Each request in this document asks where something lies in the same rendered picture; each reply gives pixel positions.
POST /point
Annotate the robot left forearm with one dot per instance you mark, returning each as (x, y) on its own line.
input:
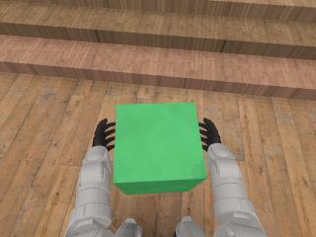
(92, 204)

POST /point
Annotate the robot right shin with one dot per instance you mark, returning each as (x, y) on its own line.
(186, 218)

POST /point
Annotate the left robot hand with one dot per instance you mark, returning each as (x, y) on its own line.
(100, 134)

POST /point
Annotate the robot left upper arm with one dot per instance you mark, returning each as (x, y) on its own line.
(97, 232)

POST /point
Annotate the robot right upper arm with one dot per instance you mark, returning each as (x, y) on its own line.
(231, 229)

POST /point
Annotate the carton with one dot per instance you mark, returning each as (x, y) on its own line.
(157, 149)

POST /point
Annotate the robot right forearm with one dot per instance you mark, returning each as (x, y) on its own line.
(231, 202)

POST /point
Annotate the robot right thigh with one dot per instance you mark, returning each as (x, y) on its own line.
(188, 229)

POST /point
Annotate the right robot hand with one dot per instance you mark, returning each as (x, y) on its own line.
(211, 133)

